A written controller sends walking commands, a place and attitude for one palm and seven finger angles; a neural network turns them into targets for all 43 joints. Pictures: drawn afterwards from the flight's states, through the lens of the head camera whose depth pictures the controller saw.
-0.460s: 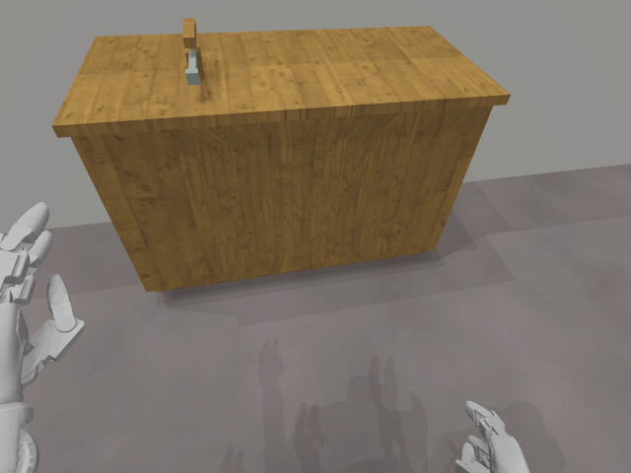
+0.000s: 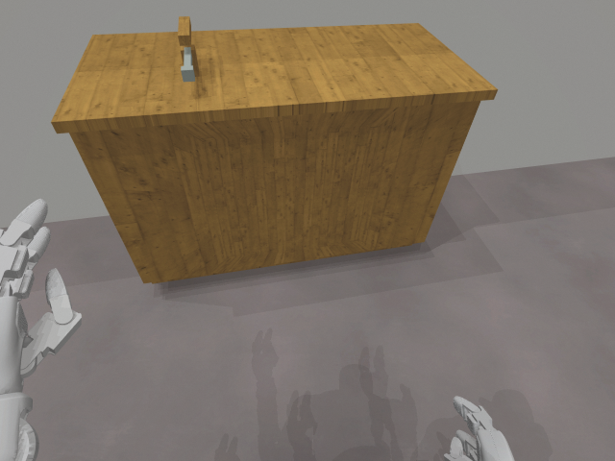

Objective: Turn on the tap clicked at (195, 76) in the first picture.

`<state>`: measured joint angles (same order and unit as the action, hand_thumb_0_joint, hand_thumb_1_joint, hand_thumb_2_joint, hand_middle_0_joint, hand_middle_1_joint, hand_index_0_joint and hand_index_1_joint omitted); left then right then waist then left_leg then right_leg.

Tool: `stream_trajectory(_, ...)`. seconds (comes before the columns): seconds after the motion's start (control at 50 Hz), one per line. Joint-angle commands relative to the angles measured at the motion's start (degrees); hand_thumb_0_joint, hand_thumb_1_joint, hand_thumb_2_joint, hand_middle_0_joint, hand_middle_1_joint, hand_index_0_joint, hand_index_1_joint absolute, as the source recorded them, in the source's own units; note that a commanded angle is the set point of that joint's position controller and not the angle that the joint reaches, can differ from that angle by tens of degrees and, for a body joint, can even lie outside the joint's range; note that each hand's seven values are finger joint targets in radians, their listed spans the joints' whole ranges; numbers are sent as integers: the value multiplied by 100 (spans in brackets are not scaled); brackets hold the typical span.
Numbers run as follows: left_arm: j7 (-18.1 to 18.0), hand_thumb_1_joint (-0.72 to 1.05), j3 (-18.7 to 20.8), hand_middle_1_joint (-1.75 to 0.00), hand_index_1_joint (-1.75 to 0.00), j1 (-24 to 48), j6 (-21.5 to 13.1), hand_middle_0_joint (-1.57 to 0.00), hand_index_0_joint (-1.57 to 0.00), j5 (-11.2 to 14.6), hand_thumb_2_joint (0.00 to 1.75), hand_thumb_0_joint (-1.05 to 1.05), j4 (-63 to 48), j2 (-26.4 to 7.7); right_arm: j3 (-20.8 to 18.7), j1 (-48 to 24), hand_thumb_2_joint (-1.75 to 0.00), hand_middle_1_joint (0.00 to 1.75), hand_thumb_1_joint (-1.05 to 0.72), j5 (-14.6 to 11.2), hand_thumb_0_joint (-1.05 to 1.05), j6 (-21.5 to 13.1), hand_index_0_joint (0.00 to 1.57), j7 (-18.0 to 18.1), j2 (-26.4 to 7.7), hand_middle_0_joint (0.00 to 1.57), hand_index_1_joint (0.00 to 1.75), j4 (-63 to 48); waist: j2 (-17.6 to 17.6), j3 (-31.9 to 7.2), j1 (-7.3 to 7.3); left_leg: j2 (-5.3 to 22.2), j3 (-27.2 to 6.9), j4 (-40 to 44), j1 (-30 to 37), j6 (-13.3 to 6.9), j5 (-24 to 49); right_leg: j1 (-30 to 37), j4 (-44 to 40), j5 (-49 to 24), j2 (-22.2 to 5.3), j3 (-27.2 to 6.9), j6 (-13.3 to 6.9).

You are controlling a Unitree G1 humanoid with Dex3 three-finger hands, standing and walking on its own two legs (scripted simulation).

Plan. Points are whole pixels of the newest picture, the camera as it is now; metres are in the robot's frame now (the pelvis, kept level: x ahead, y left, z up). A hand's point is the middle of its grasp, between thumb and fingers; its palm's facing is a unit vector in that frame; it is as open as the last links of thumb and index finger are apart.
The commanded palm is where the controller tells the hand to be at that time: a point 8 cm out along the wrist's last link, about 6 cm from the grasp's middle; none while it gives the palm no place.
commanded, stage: turn to face it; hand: left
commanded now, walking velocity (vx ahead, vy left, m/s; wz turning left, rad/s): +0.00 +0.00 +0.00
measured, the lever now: (188, 73) +0.91 +0.35 +0.07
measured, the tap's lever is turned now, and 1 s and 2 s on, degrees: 0 0 0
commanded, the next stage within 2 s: take the last steps up to it in 0.14 s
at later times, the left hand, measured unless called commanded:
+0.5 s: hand (100, 298) +0.23 +0.23 +0.16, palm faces +0.40 -0.84 -0.36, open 7.4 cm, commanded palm +0.19 +0.27 +0.18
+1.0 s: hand (118, 223) +0.33 +0.25 +0.16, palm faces +0.41 -0.82 -0.40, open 7.4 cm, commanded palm +0.29 +0.28 +0.18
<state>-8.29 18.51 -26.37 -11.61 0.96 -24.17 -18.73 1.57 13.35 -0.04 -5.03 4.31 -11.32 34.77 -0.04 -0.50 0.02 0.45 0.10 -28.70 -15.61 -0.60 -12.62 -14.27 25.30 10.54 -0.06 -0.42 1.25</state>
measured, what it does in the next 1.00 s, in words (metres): walks ahead: left foot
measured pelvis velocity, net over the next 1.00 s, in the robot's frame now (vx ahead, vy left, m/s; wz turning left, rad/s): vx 0.11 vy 0.01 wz -0.06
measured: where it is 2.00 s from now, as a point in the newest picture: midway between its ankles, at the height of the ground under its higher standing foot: (310, 436)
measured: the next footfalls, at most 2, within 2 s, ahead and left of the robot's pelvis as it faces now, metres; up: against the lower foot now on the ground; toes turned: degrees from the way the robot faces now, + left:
left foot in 0.94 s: +0.19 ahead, +0.12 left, +0.00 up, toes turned +5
right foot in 1.32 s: +0.27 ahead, -0.14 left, +0.00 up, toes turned -14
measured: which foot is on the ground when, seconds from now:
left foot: down 0.00-0.78, up 0.80-0.92, down 0.94-1.00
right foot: down 0.00-0.96, up 0.98-1.00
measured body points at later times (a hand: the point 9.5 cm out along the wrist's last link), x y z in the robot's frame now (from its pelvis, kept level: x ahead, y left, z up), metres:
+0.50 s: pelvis +0.02 -0.01 -0.01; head +0.00 +0.00 +0.44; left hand +0.20 +0.27 +0.18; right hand +0.16 -0.26 -0.09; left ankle +0.03 +0.11 -0.74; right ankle +0.03 -0.13 -0.74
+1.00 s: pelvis +0.11 +0.01 -0.02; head +0.13 +0.02 +0.43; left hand +0.30 +0.29 +0.18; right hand +0.28 -0.23 -0.10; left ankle +0.16 +0.12 -0.74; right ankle +0.04 -0.12 -0.71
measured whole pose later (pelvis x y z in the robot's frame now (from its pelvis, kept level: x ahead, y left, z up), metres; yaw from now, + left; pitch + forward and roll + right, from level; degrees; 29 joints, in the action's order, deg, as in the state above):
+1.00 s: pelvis +0.11 +0.01 -0.02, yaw -3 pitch -1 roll +1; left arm -9.4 23.0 -27.9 -16.3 1.3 -29.5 -20.6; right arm -0.3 10.9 0.1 -4.1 3.8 -11.6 34.9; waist 2.4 2.6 1.0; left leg 2.5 8.6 -38.9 -19.9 -1.4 -16.1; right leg -16.2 52.8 30.7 -2.5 -2.0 0.9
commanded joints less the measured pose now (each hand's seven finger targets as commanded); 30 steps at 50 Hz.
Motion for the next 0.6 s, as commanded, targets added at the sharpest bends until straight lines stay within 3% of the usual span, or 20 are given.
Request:
stream_trajectory(0.0,-83,90,549,-30,-30,464,-371,-20,-20,-5,90,0,-1211,-926,-287,-591,-90,30,-90,17,0,-302,20,45,-693,20,30,-888,-371,-461,27,336,-255,813,-388,5,-103,593,-298,-75,-128,-168,-86)
stream_trajectory(0.14,-75,90,520,-30,-30,620,-365,-20,-20,-6,90,0,-1263,-897,-299,-639,-90,30,-90,-2,0,-304,20,42,-696,20,30,-945,-363,-395,39,468,-238,845,-339,30,-203,373,-170,-58,-47,-258,-94)
stream_trajectory(0.24,-74,90,528,-30,-30,638,-363,-20,-20,0,90,0,-1245,-887,-329,-612,-90,30,-90,3,0,-297,20,36,-710,20,30,-924,-246,-582,32,462,-110,628,-235,10,-324,315,-112,-48,-126,-418,-147)
stream_trajectory(0.28,-94,90,543,-30,-30,539,-356,-20,-20,5,90,0,-1223,-924,-334,-597,-90,30,-90,30,0,-283,20,47,-711,20,30,-906,-142,-636,13,422,-88,542,-236,-78,-1155,155,-147,831,-220,-548,-251)
stream_trajectory(0.32,-108,90,598,-30,-30,544,-335,-20,-20,-2,90,0,-1301,-992,-348,-638,-90,30,-90,59,0,-251,20,88,-752,20,30,-923,-231,-395,-17,407,-157,530,-368,-153,-2018,-216,-236,1865,-288,-671,-353)
stream_trajectory(0.36,-132,90,603,-30,-30,524,-337,-20,-20,-31,90,0,-1284,-969,-318,-638,-90,30,-90,83,0,-227,20,124,-723,20,30,-917,-194,-139,-42,460,-295,472,-498,-249,-2247,-442,-183,2161,-328,-755,-430)
stream_trajectory(0.42,-176,90,773,-30,-30,586,-373,-20,-20,-42,90,0,-1249,-1100,-332,-611,-90,30,-90,91,0,-221,20,157,-747,20,30,-857,-117,-185,-59,520,-381,305,-468,-313,-1833,-339,97,1730,-389,-746,-481)
stream_trajectory(0.5,-142,90,629,-30,-30,623,-443,-20,-20,-81,90,0,-1022,-947,-324,-556,-90,30,-90,70,0,-216,20,144,-730,20,30,-828,-144,230,-92,492,-443,252,-739,-349,-2267,-592,95,2253,-467,-937,-570)
stream_trajectory(0.56,-151,90,717,-30,-30,710,-543,-20,-20,-89,90,0,-1135,-1039,-337,-476,-90,30,-90,60,0,-282,20,145,-747,20,30,-765,-184,13,-111,640,-608,293,-480,-427,-1422,-359,601,1336,-404,-688,-520)
stream_trajectory(0.58,-147,90,703,-30,-30,690,-559,-20,-20,-85,90,0,-1175,-1022,-351,-483,-90,30,-90,44,0,-293,20,138,-761,20,30,-771,-369,-94,-103,717,-650,264,-304,-460,-1017,-332,840,941,-323,-548,-474)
